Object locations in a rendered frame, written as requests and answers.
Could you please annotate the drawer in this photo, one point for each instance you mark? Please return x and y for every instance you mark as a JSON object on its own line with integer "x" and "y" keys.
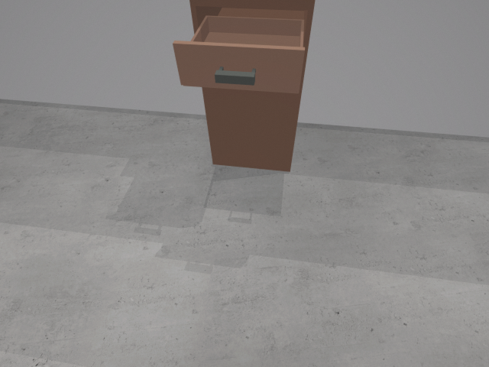
{"x": 272, "y": 46}

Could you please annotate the handle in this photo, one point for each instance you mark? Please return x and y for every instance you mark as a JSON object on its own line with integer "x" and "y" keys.
{"x": 235, "y": 77}

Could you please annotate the cabinet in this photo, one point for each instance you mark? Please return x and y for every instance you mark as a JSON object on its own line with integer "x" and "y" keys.
{"x": 247, "y": 128}

